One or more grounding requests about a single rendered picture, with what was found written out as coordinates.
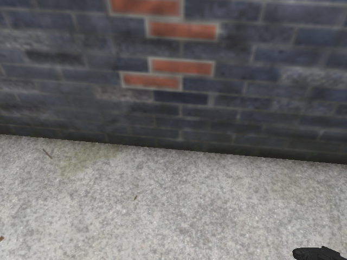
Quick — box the robot right hand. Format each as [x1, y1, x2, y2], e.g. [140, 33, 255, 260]
[292, 246, 347, 260]

